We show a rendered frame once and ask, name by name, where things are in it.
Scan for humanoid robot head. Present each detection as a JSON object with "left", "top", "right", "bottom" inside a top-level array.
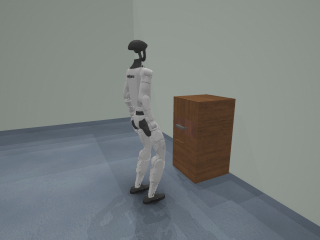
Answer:
[{"left": 128, "top": 40, "right": 148, "bottom": 69}]

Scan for cabinet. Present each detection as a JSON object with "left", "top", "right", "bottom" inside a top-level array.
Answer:
[{"left": 172, "top": 94, "right": 236, "bottom": 184}]

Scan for robot right forearm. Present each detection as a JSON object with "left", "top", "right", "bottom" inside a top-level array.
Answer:
[{"left": 141, "top": 95, "right": 158, "bottom": 132}]

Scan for right robot upper arm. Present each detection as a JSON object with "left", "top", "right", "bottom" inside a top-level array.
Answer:
[{"left": 138, "top": 67, "right": 153, "bottom": 105}]

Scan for left robot upper arm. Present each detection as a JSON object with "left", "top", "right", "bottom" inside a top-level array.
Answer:
[{"left": 123, "top": 68, "right": 131, "bottom": 100}]

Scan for right robot shin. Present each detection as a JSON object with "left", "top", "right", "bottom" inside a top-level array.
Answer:
[{"left": 148, "top": 159, "right": 165, "bottom": 198}]

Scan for drawer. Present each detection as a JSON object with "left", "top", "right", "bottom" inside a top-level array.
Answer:
[{"left": 174, "top": 115, "right": 197, "bottom": 139}]

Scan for robot left forearm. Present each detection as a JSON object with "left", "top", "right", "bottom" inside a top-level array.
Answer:
[{"left": 124, "top": 97, "right": 136, "bottom": 118}]

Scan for robot right hand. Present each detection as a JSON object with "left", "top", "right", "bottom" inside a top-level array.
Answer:
[{"left": 151, "top": 129, "right": 166, "bottom": 153}]

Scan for handle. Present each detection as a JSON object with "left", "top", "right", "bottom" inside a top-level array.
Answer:
[
  {"left": 175, "top": 124, "right": 188, "bottom": 130},
  {"left": 175, "top": 139, "right": 184, "bottom": 146}
]

